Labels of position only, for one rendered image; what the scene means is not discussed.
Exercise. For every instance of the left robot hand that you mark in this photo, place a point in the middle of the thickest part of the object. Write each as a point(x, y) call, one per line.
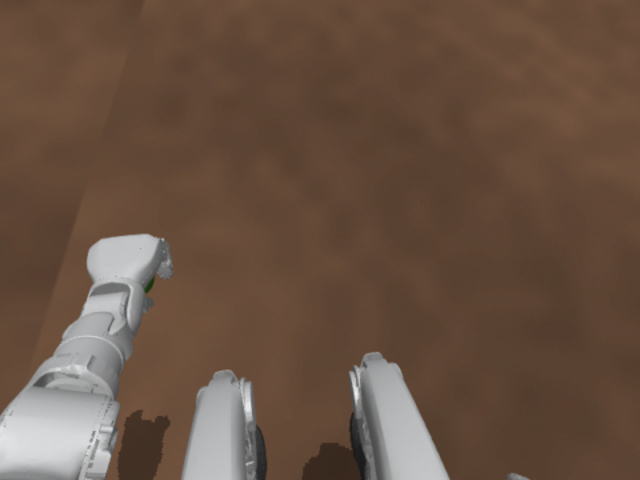
point(136, 257)

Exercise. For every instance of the right robot foot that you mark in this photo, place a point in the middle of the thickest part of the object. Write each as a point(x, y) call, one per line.
point(357, 448)

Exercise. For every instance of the ball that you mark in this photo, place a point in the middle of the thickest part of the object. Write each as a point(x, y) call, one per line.
point(149, 286)

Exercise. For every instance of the left robot arm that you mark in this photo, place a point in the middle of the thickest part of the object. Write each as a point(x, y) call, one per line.
point(61, 426)

